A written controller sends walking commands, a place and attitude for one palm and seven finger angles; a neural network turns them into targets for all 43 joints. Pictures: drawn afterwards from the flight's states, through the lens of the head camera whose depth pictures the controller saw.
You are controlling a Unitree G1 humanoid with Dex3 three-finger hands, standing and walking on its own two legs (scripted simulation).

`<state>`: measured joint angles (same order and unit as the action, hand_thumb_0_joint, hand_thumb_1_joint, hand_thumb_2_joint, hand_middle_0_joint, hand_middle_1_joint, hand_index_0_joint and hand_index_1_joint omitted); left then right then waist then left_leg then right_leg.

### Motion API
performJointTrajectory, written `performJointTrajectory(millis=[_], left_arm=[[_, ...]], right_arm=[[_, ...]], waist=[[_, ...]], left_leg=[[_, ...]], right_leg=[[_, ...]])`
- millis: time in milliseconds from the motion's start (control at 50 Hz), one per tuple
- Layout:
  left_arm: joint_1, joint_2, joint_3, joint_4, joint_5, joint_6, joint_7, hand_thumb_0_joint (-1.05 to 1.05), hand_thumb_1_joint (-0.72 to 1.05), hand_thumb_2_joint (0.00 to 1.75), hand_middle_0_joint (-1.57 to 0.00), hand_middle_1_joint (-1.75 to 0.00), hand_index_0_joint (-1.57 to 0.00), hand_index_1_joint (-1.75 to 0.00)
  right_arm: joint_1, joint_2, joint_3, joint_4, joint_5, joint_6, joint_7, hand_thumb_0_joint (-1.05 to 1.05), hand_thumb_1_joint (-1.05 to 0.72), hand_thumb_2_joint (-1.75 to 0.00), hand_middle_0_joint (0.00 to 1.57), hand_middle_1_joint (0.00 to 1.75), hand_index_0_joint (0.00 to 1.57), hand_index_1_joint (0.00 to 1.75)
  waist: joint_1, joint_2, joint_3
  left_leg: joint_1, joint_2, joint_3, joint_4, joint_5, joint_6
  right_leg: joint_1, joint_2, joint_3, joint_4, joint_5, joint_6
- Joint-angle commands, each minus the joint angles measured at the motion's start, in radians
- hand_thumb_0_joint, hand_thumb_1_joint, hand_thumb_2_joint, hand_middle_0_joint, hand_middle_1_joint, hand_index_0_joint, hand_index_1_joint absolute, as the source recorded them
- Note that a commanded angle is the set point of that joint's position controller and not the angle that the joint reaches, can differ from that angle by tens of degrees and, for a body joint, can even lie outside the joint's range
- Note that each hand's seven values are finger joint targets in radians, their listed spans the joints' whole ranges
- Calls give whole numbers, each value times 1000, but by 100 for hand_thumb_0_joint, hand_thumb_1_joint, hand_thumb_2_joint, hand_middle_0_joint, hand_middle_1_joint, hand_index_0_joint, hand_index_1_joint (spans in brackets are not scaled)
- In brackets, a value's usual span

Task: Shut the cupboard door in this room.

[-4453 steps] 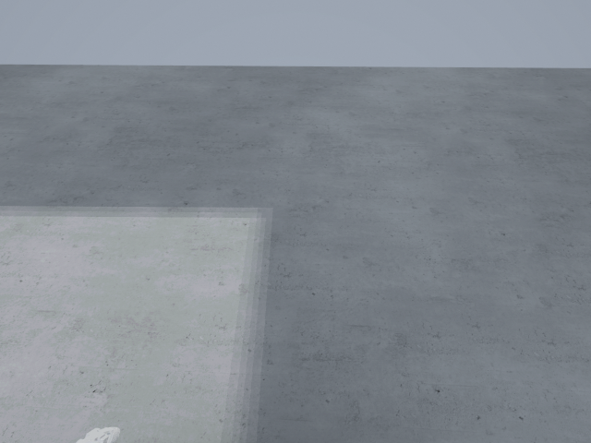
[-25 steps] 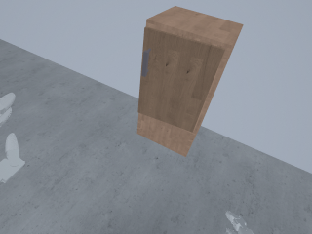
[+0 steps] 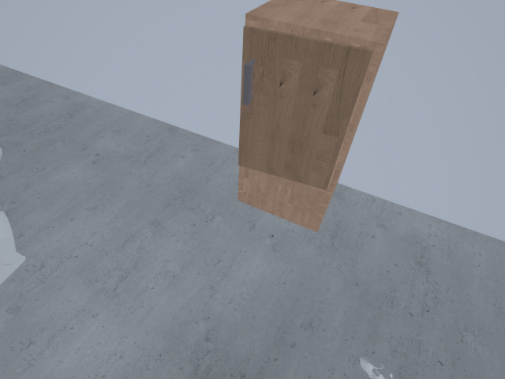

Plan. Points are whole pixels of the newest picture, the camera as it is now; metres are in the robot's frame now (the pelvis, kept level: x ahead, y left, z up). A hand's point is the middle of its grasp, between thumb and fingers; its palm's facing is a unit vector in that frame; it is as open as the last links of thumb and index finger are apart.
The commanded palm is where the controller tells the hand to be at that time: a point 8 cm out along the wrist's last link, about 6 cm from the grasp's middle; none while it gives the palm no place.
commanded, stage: stop stepping back and stand still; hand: left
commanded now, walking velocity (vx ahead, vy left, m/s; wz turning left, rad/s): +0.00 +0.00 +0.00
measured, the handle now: (249, 82) +1.06 +0.07 -0.02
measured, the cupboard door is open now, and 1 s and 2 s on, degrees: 6 6 6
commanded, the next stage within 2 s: let the arm hang, fingers relaxed in 0.80 s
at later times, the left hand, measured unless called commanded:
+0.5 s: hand (32, 238) +0.22 +0.28 +0.17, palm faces +0.43 -0.75 -0.51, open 7.4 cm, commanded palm +0.17 +0.32 +0.19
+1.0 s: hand (68, 278) +0.24 +0.29 +0.05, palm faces +0.24 -0.84 -0.49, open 7.4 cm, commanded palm none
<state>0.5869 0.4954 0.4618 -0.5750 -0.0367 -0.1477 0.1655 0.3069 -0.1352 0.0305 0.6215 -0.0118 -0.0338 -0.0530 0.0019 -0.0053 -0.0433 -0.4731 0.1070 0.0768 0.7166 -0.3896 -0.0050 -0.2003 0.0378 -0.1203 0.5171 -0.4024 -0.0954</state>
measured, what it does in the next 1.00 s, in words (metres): stands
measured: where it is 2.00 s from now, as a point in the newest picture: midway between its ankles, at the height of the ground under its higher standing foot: outside the picture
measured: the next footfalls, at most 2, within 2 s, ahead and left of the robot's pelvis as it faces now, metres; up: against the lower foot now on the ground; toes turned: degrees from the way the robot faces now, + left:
none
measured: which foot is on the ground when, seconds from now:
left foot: down 0.00-1.00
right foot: down 0.00-1.00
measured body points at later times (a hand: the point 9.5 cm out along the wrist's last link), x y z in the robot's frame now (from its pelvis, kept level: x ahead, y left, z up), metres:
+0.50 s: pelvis +0.03 +0.01 +0.01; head +0.05 +0.01 +0.46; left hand +0.20 +0.32 +0.20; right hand +0.19 -0.21 -0.09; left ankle +0.06 +0.13 -0.73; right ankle -0.01 -0.09 -0.73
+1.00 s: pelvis +0.03 +0.03 +0.00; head +0.03 +0.00 +0.45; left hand +0.22 +0.33 +0.08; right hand +0.21 -0.22 -0.10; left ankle +0.06 +0.13 -0.73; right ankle -0.01 -0.09 -0.73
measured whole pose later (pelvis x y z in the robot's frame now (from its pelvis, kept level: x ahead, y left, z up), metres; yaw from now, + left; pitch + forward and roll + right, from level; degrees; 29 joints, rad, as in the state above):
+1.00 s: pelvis +0.03 +0.03 +0.00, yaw +2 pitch +2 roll -1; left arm 0.35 0.38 0.18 0.03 0.01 -0.06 0.05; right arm 0.18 -0.31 0.00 0.72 0.00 -0.05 0.00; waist 0.02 0.08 -0.06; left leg -0.36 0.03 0.09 0.58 -0.25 0.03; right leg -0.21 -0.01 -0.07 0.55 -0.36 0.00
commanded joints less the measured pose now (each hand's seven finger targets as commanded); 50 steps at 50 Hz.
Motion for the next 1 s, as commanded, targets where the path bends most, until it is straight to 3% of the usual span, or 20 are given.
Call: performJointTrajectory(millis=[0,40,80,120,140,160,180,200,240,300,340,360,400,440,520,720,860,880,900,980], left_arm=[[-157,134,104,-48,-3,-53,43,0,90,90,-20,-30,-20,-30],[-200,88,35,-73,0,-39,31,0,90,90,-20,-30,-20,-30],[-251,99,28,-90,7,-53,35,0,90,90,-20,-30,-20,-30],[-306,119,28,-148,8,-68,38,0,90,90,-20,-30,-20,-30],[-299,122,34,-183,8,-80,36,0,90,90,-20,-30,-20,-30],[-260,127,63,-192,8,-90,36,0,90,90,-20,-30,-20,-30],[-213,118,74,-178,0,-101,30,0,90,90,-20,-30,-20,-30],[-195,132,96,-178,-3,-104,23,0,90,90,-20,-30,-20,-30],[-174,127,103,-196,8,-120,17,0,90,90,-20,-30,-20,-30],[-49,110,115,-161,1,-115,17,0,90,90,-20,-30,-20,-30],[-10,100,119,-123,-12,-106,18,0,90,90,-20,-30,-20,-30],[3,89,112,-102,-18,-99,17,0,90,90,-20,-30,-20,-30],[1,85,97,-80,-23,-88,21,0,90,90,-20,-30,-20,-30],[-32,89,84,-65,-20,-80,24,0,90,90,-20,-30,-20,-30],[-101,122,84,-86,-9,-76,23,0,90,90,-20,-30,-20,-30],[-27,127,108,-98,-15,-86,22,0,90,90,-20,-30,-20,-30],[-42,92,69,-58,-19,-80,17,0,90,90,-20,-30,-20,-30],[-133,-74,-374,636,48,66,-127,0,90,90,-20,-30,-20,-30],[-150,-88,-357,663,46,144,-151,0,90,90,-20,-30,-20,-30],[-268,-80,-388,880,57,145,-169,0,90,90,-20,-30,-20,-30]], right_arm=[[-122,-150,-68,-106,8,-64,-16,0,-90,-90,20,30,20,30],[-171,-171,-69,-119,13,-54,-24,0,-90,-90,20,30,20,30],[-191,-165,-53,-106,5,-56,-35,0,-90,-90,20,30,20,30],[-189,-182,-63,-110,11,-78,-50,0,-90,-90,20,30,20,30],[-183,-193,-67,-122,12,-89,-53,0,-90,-90,20,30,20,30],[-180,-208,-70,-134,11,-94,-54,0,-90,-90,20,30,20,30],[-180,-191,-60,-131,11,-100,-47,0,-90,-90,20,30,20,30],[-181,-178,-54,-128,0,-106,-43,0,-90,-90,20,30,20,30],[-181,-169,-56,-133,-1,-119,-34,0,-90,-90,20,30,20,30],[-157,-175,-57,-147,13,-121,-21,0,-90,-90,20,30,20,30],[-147,-172,-56,-151,16,-114,-17,0,-90,-90,20,30,20,30],[-140,-176,-64,-150,23,-109,-16,0,-90,-90,20,30,20,30],[-130,-174,-65,-139,26,-95,-17,0,-90,-90,20,30,20,30],[-139,-172,-61,-136,28,-89,-23,0,-90,-90,20,30,20,30],[-165,-178,-59,-143,32,-80,-36,0,-90,-90,20,30,20,30],[-169,-177,-58,-163,31,-62,-33,0,-90,-90,20,30,20,30],[-161,-179,-59,-167,33,-60,-35,0,-90,-90,20,30,20,30],[-267,-369,-88,-9,38,-119,59,0,-90,-90,20,30,20,30],[-190,-339,-102,7,26,-70,62,0,-90,-90,20,30,20,30],[-173,-319,-66,45,3,-13,56,0,-90,-90,20,30,20,30]], waist=[[-20,-165,-16],[-22,-145,111],[-27,-92,114],[-34,0,102],[-31,93,99],[-18,224,81],[-15,307,48],[-24,336,46],[-13,263,42],[-10,189,-18],[-15,120,-57],[-16,43,-69],[-26,-23,-94],[-27,-10,-115],[-19,22,-137],[-11,78,-83],[-13,58,-71],[-28,82,14],[-22,95,-51],[-2,-142,-8]], left_leg=[[-191,-19,-73,347,-42,-15],[-29,10,-71,213,12,-8],[126,-25,2,33,56,-3],[249,-49,11,-136,92,-2],[259,0,-82,-248,50,22],[260,83,-221,-342,83,60],[239,151,-348,-446,-4,79],[160,192,-421,-529,-84,96],[102,180,-347,-522,-136,104],[90,83,-165,-419,-70,48],[98,32,-108,-348,37,23],[137,9,-81,-280,105,17],[206,-8,-55,-190,244,9],[242,-3,-50,-186,374,9],[299,10,-47,-198,545,21],[245,0,-60,-232,449,17],[252,4,-58,-249,415,19],[201,23,-67,-126,571,22],[244,27,-64,-157,508,19],[175,27,-128,-194,362,51]], right_leg=[[30,-353,449,-270,-130,-154],[-212,-316,364,-264,-223,-122],[-260,-263,224,-235,-210,-74],[-257,-215,163,-142,-162,-25],[-241,-171,142,-41,-110,9],[-229,-89,100,73,-37,58],[-199,-37,62,145,-45,88],[-141,-37,77,221,-50,97],[-65,-50,100,181,-16,97],[74,-44,77,-64,98,90],[105,-74,122,-99,180,74],[72,-98,180,-114,234,63],[23,-156,245,-125,385,45],[42,-155,218,-82,560,57],[55,-126,162,-42,656,89],[34,-116,158,-89,472,82],[19,-104,159,-112,448,91],[-77,-178,92,12,559,75],[-90,-166,148,-22,446,69],[-84,-144,138,-44,239,56]])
